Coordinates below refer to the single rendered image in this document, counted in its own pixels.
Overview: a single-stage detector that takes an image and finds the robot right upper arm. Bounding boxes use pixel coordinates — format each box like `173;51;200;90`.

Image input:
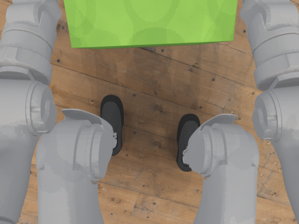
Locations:
252;86;299;224

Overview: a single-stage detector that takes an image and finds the robot left upper arm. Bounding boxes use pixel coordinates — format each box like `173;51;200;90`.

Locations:
0;79;57;224

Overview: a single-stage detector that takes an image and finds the robot left foot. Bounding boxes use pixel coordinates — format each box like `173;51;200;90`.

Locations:
100;95;124;156

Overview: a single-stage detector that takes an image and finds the robot right forearm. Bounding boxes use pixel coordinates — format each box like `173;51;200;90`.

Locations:
240;0;299;91

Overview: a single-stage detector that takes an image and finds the robot left forearm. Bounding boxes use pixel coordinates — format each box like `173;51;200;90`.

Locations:
0;0;62;86

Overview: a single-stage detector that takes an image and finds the left robot shin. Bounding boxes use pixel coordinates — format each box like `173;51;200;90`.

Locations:
36;109;117;171

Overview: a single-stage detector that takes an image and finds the carton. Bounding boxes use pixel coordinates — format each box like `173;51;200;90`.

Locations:
64;0;237;49

